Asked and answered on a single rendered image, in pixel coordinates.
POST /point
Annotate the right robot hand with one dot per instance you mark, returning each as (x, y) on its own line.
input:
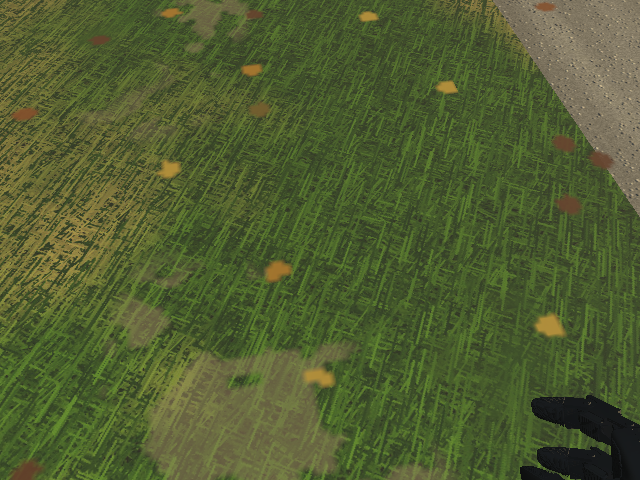
(598, 420)

